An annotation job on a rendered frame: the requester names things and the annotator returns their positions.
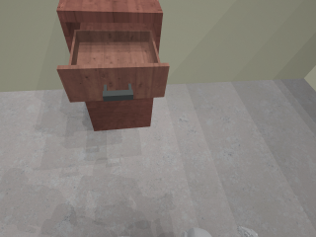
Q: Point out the cabinet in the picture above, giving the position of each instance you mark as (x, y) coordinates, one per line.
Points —
(113, 15)

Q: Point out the handle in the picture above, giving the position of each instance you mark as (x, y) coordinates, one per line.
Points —
(117, 95)

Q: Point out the robot right hand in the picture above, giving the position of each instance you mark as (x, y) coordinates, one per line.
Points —
(245, 232)

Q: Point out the drawer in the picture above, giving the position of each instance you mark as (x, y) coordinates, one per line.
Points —
(114, 58)

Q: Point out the robot right thigh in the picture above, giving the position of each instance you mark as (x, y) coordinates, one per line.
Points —
(196, 232)

